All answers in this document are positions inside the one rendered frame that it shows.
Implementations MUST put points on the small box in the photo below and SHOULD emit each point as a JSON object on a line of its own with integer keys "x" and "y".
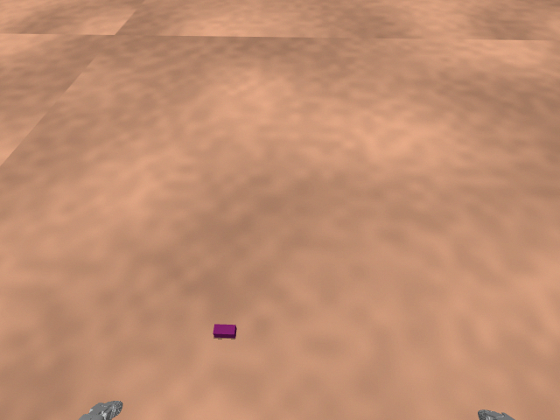
{"x": 224, "y": 331}

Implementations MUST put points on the left robot hand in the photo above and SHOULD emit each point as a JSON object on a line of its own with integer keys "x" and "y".
{"x": 103, "y": 411}

